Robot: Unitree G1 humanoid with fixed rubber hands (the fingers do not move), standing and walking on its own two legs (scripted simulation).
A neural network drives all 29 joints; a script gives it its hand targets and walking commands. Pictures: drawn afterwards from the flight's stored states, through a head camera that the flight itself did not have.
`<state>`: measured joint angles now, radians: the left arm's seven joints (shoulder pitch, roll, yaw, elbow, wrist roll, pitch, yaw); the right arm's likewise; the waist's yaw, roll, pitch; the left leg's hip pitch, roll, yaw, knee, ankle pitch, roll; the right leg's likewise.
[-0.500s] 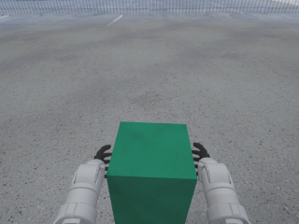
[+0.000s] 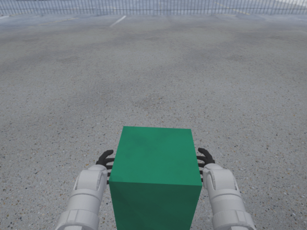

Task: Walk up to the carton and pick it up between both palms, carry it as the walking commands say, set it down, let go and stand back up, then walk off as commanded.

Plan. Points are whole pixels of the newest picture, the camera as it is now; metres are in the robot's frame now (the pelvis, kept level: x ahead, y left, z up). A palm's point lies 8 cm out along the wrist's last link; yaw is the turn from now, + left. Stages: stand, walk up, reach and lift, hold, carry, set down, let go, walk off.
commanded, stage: hold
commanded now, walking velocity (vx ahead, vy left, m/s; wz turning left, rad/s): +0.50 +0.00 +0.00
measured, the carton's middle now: (154, 179) +0.32 -0.01 -0.01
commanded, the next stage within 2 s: carry in 0.02 s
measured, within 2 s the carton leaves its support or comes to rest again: neither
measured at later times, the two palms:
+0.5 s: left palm (101, 140) +0.38 +0.15 +0.10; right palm (203, 139) +0.37 -0.15 +0.10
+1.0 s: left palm (109, 106) +0.60 +0.16 +0.08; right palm (184, 104) +0.59 -0.14 +0.09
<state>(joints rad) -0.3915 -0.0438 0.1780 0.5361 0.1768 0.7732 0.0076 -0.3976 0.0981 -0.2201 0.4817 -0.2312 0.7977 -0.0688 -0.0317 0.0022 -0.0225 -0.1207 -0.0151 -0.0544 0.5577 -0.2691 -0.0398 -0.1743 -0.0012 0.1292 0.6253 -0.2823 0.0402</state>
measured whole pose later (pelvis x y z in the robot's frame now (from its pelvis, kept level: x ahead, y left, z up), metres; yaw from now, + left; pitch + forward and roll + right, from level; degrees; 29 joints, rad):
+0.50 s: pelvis +0.09 +0.01 +0.01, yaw +0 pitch +4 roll +1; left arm -0.24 -0.15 0.17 -0.12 0.05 1.07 0.12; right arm -0.23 0.14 -0.18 -0.19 -0.13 1.10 -0.10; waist -0.01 0.01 -0.16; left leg -0.34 0.00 0.02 0.73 -0.42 -0.01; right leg -0.30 -0.01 0.06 0.58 -0.34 0.01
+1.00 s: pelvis +0.33 +0.02 -0.01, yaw -1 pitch +5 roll +1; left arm -0.15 -0.13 0.12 -0.25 0.02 1.19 0.16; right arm -0.14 0.13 -0.13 -0.29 -0.08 1.19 -0.13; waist 0.01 -0.01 -0.21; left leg -0.49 0.01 0.07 0.67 -0.38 0.00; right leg -0.10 -0.03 0.00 0.55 -0.53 0.00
